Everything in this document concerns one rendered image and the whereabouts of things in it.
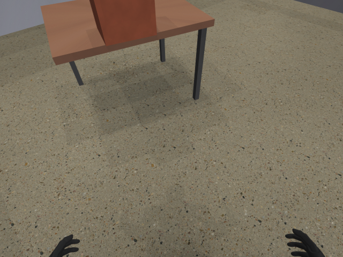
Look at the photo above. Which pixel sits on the robot left hand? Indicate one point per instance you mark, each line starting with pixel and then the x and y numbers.
pixel 60 250

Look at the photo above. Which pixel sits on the carton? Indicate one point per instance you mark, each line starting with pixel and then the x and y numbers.
pixel 124 20

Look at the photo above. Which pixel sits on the robot right hand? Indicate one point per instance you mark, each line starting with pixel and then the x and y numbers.
pixel 307 244

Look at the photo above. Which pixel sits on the table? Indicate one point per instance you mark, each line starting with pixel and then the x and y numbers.
pixel 72 32

